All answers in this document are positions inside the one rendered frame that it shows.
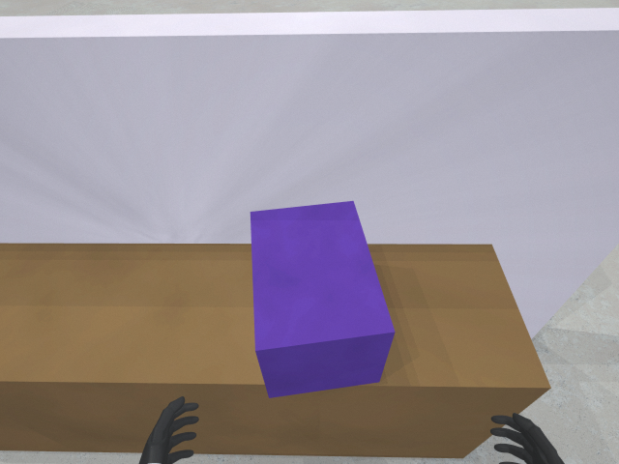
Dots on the left robot hand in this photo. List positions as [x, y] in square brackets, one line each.
[161, 441]

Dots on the pedestal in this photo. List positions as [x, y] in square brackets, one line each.
[97, 339]

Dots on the right robot hand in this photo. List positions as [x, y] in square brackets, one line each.
[537, 449]

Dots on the carton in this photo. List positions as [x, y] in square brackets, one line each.
[320, 318]

